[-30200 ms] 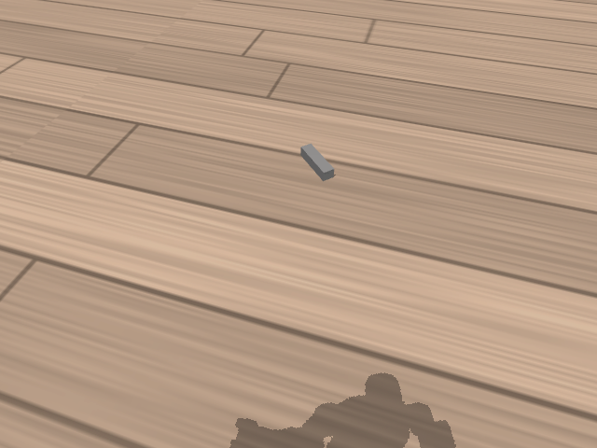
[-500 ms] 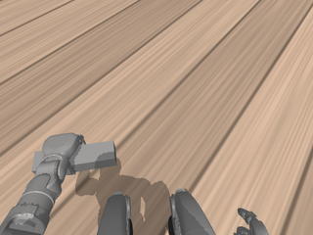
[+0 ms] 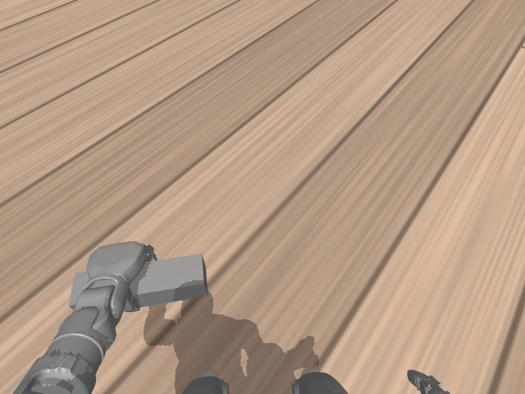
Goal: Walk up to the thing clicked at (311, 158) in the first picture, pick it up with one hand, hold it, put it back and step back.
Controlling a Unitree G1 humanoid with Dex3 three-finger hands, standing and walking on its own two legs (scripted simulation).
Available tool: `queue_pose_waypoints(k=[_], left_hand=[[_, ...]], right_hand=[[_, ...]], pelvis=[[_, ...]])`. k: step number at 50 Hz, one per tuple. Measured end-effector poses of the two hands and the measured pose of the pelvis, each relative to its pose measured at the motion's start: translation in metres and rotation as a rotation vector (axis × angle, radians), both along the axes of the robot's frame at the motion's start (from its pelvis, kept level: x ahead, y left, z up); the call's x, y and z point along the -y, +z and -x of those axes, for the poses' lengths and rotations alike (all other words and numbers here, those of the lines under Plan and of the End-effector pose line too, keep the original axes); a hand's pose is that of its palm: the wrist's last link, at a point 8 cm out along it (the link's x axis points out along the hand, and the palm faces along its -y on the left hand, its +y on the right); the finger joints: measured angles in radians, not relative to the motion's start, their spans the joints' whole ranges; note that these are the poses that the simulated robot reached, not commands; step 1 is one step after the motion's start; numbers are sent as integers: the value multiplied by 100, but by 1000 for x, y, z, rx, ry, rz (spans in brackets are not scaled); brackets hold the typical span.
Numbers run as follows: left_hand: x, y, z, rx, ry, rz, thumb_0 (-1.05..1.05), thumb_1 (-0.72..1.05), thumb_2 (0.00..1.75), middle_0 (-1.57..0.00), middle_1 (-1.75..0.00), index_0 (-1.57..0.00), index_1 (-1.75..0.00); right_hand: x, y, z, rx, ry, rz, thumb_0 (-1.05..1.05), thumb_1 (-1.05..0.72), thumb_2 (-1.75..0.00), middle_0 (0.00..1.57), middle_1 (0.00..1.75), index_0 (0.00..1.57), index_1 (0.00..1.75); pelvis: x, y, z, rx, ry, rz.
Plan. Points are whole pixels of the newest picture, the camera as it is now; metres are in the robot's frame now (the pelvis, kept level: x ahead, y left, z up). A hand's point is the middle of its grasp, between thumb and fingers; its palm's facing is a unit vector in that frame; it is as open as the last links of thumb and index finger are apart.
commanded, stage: lift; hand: left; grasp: from above
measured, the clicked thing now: (143, 284) +0.33 +0.21 -0.12
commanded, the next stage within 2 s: hold in 0.06 s
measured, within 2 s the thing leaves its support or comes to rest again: neither
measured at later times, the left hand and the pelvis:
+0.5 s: hand (121, 273) +0.32 +0.22 -0.04, palm faces -0.45 -0.05 -0.89, open 9.0 cm; pelvis +0.02 +0.00 +0.03, yaw +0 degrees
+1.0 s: hand (118, 276) +0.30 +0.22 -0.02, palm faces -0.46 -0.05 -0.89, open 9.0 cm; pelvis +0.01 +0.00 +0.04, yaw +0 degrees
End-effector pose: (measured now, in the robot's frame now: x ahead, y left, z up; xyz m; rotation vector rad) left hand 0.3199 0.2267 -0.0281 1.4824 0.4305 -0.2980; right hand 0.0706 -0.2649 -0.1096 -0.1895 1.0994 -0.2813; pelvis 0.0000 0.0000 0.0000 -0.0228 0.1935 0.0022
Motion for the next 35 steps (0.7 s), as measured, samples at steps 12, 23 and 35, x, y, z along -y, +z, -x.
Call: queue_pose_waypoints(k=[12,23,35], left_hand=[[2,25,-2,0,-24,1,0,9,46,-86,-36,-84,-38],[3,43,-4,1,-33,-10,0,11,44,-84,-37,-82,-38],[7,56,1,-3,-48,-6,0,12,43,-84,-37,-82,-38]], right_hand=[[0,19,-22,43,4,-8,0,-90,-89,21,30,20,30],[2,30,-34,78,9,-13,0,-90,-89,21,30,20,30],[1,36,-41,104,18,-22,1,-90,-89,21,30,20,30]], pelvis=[[-1,18,-11,47,-4,-8],[-1,26,-15,84,-6,-13],[0,32,-13,115,-10,-15]])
